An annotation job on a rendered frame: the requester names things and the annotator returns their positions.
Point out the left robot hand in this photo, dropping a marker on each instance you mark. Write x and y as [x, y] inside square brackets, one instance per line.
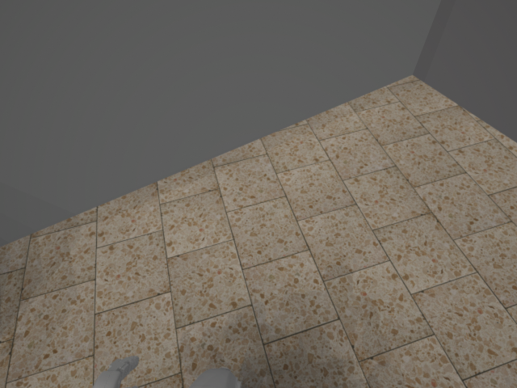
[117, 371]

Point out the robot left thigh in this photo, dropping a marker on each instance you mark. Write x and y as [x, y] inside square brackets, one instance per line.
[216, 378]

